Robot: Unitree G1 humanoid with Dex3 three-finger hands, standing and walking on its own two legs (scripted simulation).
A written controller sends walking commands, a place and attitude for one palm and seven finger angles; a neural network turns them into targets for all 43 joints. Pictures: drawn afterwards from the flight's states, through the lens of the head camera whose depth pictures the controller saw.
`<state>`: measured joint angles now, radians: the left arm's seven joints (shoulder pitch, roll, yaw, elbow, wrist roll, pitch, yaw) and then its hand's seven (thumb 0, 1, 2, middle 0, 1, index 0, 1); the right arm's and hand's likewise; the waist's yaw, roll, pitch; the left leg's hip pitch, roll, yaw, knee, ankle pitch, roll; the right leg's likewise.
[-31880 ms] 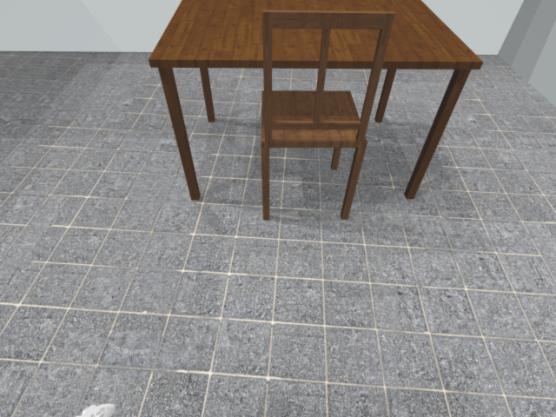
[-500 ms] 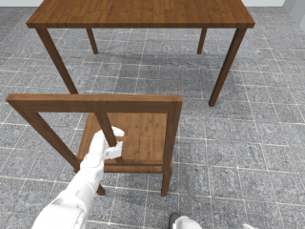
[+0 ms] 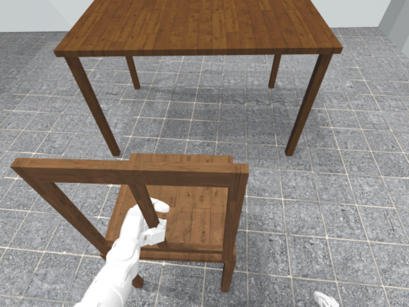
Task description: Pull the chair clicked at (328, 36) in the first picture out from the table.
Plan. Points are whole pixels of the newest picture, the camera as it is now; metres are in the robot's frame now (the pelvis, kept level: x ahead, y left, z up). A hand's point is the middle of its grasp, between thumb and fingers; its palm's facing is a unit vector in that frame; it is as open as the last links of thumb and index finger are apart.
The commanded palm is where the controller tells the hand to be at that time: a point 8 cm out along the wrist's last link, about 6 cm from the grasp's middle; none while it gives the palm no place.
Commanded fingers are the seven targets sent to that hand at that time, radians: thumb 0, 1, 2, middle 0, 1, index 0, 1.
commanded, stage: stop walking, hand still on the chair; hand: left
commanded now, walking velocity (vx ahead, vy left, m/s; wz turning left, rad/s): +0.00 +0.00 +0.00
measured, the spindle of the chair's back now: (152, 220) +0.31 +0.14 -0.05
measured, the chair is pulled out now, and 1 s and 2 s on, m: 0.63 0.63 0.63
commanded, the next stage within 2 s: open the thumb and straighten the fingers in 0.40 s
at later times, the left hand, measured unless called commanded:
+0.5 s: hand (159, 231) +0.28 +0.12 -0.06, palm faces -0.08 -0.98 -0.16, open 5.5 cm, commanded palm +0.27 +0.17 -0.04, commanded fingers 0.00 0.78 0.84 -0.50 -1.45 -0.50 -1.45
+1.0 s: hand (154, 229) +0.29 +0.13 -0.05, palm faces -0.07 -0.99 -0.14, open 14.2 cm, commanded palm +0.27 +0.19 -0.04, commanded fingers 0.00 -0.55 0.20 -0.10 -0.29 -0.10 -0.29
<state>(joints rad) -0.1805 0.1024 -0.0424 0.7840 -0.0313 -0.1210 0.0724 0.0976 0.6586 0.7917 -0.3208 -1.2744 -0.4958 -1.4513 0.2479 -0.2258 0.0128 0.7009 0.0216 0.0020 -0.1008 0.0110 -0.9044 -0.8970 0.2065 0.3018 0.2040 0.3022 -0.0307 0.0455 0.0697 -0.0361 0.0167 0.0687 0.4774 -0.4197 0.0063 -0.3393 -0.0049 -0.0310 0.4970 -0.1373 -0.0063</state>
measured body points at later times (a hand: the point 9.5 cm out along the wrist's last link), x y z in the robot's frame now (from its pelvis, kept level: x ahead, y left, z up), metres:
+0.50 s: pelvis +0.00 +0.02 +0.00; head +0.02 +0.01 +0.45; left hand +0.28 +0.17 -0.05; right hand +0.10 -0.24 -0.12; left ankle -0.10 +0.10 -0.73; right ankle +0.08 -0.12 -0.73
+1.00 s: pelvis +0.00 +0.02 -0.02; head +0.05 +0.00 +0.43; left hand +0.29 +0.18 -0.04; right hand +0.15 -0.22 -0.13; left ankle -0.10 +0.10 -0.73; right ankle +0.08 -0.12 -0.73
